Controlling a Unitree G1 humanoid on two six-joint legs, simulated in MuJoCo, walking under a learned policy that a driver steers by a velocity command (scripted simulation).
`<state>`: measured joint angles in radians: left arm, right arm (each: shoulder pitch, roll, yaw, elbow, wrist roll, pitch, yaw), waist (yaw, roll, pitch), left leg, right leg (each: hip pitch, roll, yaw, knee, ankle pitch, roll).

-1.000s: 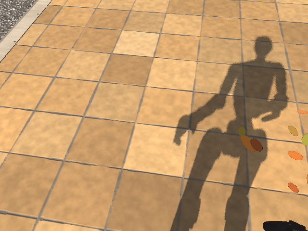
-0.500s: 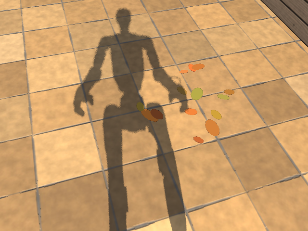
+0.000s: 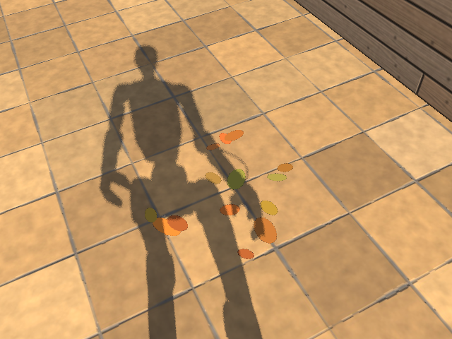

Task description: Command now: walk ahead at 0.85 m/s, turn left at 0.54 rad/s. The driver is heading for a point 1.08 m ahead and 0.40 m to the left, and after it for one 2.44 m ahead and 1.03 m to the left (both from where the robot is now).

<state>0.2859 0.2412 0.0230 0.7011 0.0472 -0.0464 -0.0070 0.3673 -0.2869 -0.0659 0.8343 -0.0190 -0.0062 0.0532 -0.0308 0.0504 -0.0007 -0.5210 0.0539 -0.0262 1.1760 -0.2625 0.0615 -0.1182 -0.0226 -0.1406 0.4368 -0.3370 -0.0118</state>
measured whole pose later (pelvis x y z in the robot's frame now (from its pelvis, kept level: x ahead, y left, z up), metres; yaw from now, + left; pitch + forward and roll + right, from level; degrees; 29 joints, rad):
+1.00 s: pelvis +0.80 +0.25 +0.00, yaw +47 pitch +2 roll -3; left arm 0.52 0.32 0.06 0.90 0.03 -0.10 -0.01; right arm 0.04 -0.34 -0.01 0.65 -0.05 -0.04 0.07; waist 0.08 0.05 -0.01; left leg -0.71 0.01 -0.09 1.03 -0.17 0.08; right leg -0.04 0.03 -0.08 0.30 -0.29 0.01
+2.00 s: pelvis +1.35 +0.74 -0.01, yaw -1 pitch +1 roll +0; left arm 0.18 0.34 0.10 0.60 -0.02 0.05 0.05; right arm 0.05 -0.29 -0.04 0.63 -0.01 -0.06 -0.02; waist 0.04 0.03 0.03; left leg -0.47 -0.06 -0.19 0.51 -0.05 -0.08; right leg -0.31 0.26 0.32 0.63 -0.29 -0.08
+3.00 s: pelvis +1.53 +0.96 -0.01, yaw +31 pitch +1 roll -1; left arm 0.41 0.29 0.05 0.83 0.01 -0.04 -0.03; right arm 0.20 -0.27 -0.02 0.67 -0.04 -0.02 0.02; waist 0.07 -0.03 0.02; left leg -0.29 -0.01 0.10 0.60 -0.32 0.06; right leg -0.42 -0.09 0.07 1.25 -0.29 -0.05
